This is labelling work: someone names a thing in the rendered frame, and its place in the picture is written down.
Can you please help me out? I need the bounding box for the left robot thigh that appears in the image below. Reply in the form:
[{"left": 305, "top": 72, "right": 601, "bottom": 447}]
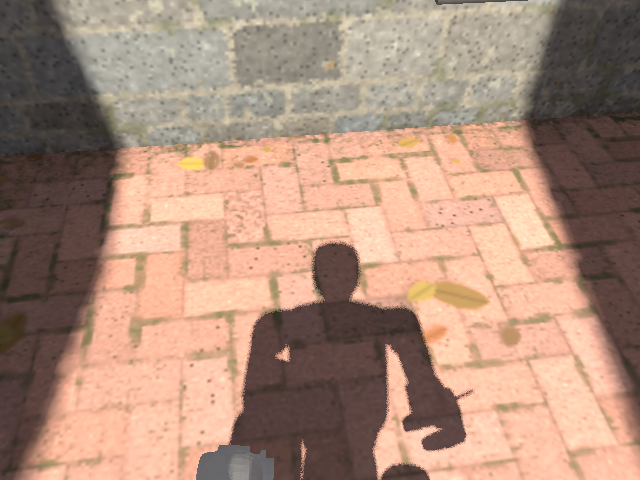
[{"left": 197, "top": 445, "right": 274, "bottom": 480}]

